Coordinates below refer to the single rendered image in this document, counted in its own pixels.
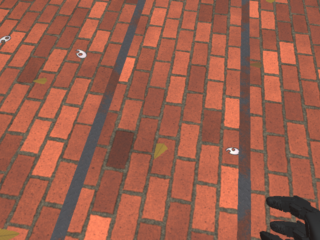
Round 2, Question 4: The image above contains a robot right hand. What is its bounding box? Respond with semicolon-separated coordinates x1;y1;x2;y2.
260;195;320;240

